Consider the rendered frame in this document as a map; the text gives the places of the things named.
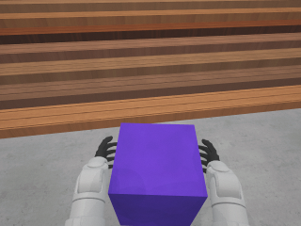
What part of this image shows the carton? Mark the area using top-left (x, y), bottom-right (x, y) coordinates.
top-left (107, 122), bottom-right (208, 226)

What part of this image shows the left robot hand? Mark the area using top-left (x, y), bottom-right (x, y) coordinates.
top-left (94, 136), bottom-right (118, 169)

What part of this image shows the right robot forearm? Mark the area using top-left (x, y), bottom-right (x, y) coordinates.
top-left (206, 160), bottom-right (250, 226)

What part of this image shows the right robot hand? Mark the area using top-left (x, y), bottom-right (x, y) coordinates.
top-left (198, 139), bottom-right (220, 173)

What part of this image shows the left robot forearm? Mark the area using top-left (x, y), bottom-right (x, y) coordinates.
top-left (64, 156), bottom-right (109, 226)

